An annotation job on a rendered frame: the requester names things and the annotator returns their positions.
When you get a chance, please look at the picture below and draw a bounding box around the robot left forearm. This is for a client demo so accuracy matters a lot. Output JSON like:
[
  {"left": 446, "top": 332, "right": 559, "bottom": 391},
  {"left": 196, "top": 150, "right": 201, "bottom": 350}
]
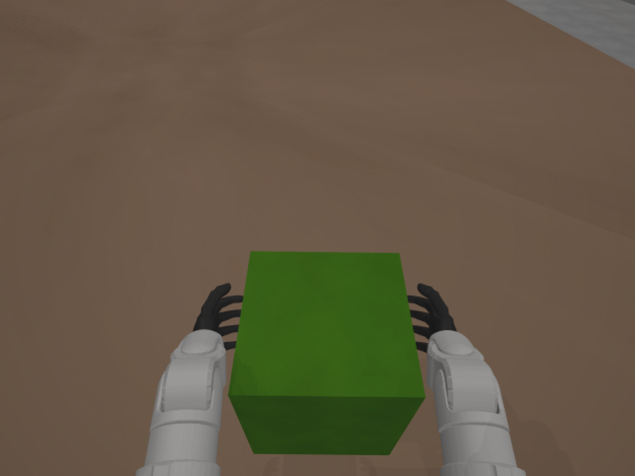
[{"left": 136, "top": 329, "right": 226, "bottom": 476}]

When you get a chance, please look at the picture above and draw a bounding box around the robot right forearm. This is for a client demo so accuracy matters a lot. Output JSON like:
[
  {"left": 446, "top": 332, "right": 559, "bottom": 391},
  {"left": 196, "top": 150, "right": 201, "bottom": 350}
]
[{"left": 427, "top": 330, "right": 526, "bottom": 476}]

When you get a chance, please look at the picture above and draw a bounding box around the left robot hand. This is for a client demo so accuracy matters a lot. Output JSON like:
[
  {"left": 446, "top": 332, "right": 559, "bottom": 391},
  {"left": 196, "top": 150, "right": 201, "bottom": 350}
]
[{"left": 192, "top": 283, "right": 243, "bottom": 350}]

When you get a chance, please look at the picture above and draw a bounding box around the carton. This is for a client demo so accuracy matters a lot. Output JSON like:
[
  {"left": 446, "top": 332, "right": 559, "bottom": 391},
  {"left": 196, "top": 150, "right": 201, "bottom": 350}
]
[{"left": 228, "top": 251, "right": 426, "bottom": 455}]

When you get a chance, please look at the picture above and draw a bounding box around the right robot hand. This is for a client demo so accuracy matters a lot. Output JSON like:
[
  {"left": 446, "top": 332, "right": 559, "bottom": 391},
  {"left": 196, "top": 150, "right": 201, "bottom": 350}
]
[{"left": 407, "top": 284, "right": 457, "bottom": 353}]

